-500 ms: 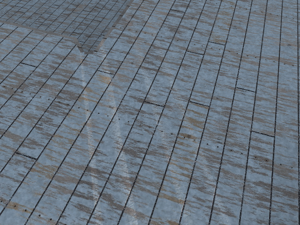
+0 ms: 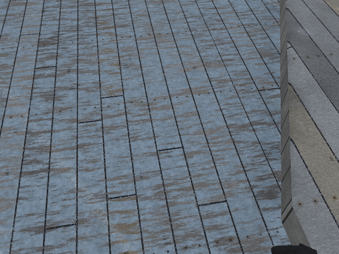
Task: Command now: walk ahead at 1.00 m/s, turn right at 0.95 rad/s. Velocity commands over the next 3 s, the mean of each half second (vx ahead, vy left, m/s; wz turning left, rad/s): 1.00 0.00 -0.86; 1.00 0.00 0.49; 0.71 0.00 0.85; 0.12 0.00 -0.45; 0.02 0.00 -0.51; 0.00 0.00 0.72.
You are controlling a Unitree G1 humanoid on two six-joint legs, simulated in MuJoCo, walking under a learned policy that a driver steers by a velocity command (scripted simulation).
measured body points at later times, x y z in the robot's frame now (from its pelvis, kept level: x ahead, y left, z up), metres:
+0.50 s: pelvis +0.45 +0.02 +0.01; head +0.46 +0.01 +0.46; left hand +0.76 +0.17 -0.05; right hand +0.31 -0.25 -0.10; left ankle +0.44 +0.16 -0.72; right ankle +0.44 -0.11 -0.64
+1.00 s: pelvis +0.86 -0.16 +0.00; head +0.89 -0.16 +0.45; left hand +0.86 +0.15 -0.11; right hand +1.03 -0.44 -0.08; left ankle +1.06 -0.07 -0.66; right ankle +0.69 -0.22 -0.72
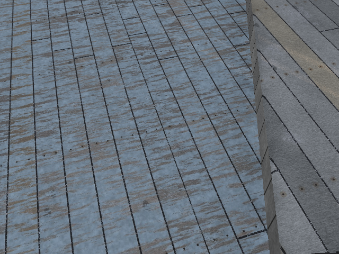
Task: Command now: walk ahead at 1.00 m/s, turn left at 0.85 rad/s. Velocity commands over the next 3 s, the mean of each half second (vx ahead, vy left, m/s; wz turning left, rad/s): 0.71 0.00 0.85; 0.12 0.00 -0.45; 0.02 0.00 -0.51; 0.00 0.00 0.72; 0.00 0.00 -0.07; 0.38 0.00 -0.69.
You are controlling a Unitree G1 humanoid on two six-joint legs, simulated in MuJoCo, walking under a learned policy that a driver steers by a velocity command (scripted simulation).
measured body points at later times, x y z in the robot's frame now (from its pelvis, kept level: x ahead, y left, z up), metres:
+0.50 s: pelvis +0.44 +0.04 -0.01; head +0.47 +0.08 +0.44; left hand +0.60 +0.36 -0.05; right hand +0.58 -0.23 -0.11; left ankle +0.29 +0.05 -0.72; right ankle +0.67 +0.03 -0.71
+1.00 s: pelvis +0.55 +0.10 +0.01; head +0.58 +0.12 +0.46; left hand +0.62 +0.42 -0.09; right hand +0.79 -0.12 -0.07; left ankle +0.58 +0.22 -0.73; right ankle +0.66 +0.03 -0.71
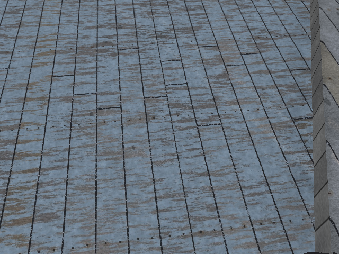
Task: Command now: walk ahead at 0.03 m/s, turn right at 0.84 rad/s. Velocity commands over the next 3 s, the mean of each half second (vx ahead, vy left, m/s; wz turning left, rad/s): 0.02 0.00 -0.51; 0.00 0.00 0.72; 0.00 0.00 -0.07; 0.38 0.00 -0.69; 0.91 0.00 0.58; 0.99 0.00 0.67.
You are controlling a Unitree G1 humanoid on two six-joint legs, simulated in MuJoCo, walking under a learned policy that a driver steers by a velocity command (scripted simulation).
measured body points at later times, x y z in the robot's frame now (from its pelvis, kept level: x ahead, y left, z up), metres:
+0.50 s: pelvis +0.02 -0.03 +0.00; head +0.05 -0.06 +0.45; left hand +0.28 +0.14 -0.07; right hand +0.03 -0.33 -0.13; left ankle +0.03 +0.11 -0.70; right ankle -0.01 -0.15 -0.74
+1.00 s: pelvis +0.03 +0.01 +0.00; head +0.08 +0.05 +0.45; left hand +0.17 +0.33 -0.10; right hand +0.22 -0.26 -0.06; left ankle +0.04 +0.09 -0.74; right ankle +0.04 -0.16 -0.64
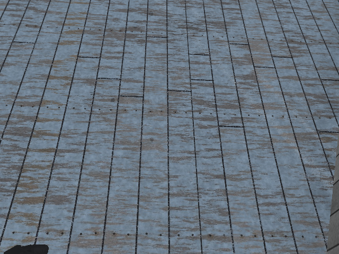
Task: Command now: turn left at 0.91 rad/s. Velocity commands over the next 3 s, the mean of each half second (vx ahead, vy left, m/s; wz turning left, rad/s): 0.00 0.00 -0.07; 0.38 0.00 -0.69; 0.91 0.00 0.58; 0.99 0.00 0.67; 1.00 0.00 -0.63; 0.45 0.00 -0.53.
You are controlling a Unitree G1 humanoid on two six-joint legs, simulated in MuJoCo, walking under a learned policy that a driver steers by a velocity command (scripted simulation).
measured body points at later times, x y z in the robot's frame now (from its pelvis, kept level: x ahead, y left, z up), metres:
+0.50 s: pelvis +0.05 -0.02 +0.00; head +0.09 -0.03 +0.44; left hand +0.17 +0.27 -0.10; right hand +0.23 -0.30 -0.09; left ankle +0.02 +0.10 -0.69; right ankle +0.05 -0.15 -0.74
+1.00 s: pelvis +0.14 -0.04 +0.00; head +0.15 -0.02 +0.45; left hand +0.43 +0.10 -0.09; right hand -0.01 -0.29 -0.10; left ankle +0.09 +0.11 -0.74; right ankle +0.13 -0.24 -0.66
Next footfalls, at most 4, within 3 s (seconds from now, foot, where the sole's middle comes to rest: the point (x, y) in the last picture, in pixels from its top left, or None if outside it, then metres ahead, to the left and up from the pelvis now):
0.32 right None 0.09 -0.15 -0.78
0.64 left None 0.13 0.09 -0.78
1.14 right None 0.25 -0.28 -0.78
1.60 left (213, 183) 0.71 -0.22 -0.78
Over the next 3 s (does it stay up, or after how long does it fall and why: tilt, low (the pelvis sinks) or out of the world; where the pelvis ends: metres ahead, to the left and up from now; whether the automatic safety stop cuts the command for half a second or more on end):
stays up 1.59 -0.36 -0.02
